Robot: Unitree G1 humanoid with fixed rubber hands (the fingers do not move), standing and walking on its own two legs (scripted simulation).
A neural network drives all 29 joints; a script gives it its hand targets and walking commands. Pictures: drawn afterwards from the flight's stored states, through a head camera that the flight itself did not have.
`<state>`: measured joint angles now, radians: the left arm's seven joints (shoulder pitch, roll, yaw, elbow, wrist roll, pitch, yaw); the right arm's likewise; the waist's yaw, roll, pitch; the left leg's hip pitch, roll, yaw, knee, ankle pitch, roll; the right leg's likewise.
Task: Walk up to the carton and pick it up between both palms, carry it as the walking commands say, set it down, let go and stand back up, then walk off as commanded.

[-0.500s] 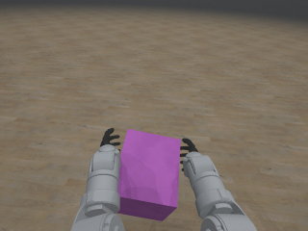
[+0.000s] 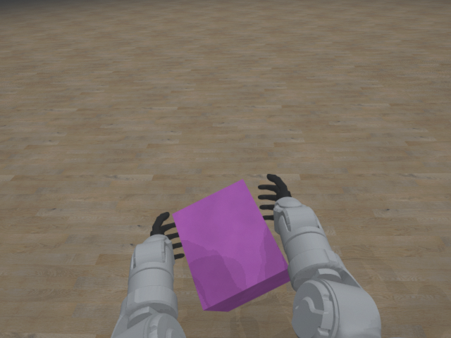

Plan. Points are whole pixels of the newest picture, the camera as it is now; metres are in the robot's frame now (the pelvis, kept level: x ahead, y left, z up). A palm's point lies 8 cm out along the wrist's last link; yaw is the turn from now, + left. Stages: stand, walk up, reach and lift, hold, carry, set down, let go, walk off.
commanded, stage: set down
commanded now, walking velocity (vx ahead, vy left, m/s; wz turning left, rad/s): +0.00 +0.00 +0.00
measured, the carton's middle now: (235, 248) +0.34 +0.02 -0.05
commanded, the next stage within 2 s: none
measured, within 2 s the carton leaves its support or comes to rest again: neither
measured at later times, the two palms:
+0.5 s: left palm (163, 247) +0.35 +0.19 -0.06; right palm (270, 234) +0.39 -0.06 -0.06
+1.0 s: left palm (167, 254) +0.38 +0.20 -0.15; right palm (260, 244) +0.43 -0.04 -0.15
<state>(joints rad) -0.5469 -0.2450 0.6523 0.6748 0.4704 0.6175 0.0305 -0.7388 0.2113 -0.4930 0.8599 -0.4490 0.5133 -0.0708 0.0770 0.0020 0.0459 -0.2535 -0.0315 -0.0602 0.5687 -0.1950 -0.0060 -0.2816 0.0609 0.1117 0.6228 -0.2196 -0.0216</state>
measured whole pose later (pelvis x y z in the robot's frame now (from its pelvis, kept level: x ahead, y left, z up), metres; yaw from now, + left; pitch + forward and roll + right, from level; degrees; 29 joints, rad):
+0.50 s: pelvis +0.00 +0.02 -0.03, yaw +1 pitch +5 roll +1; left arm -0.66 -0.24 0.56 0.63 0.41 0.37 0.08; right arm -0.72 0.18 -0.48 0.77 -0.34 0.30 -0.10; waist 0.09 -0.04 0.17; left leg -0.68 -0.07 -0.08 0.83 -0.24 -0.01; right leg -0.69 0.08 0.12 0.84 -0.24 0.01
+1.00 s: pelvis +0.08 +0.04 -0.07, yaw +1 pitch +31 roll -1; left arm -0.34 -0.17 0.25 0.54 0.14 0.13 0.21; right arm -0.44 0.15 -0.16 0.66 -0.12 0.09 -0.16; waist 0.06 0.01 -0.19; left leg -1.19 -0.11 -0.13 1.07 -0.41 -0.01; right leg -1.17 0.12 0.14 1.04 -0.40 0.04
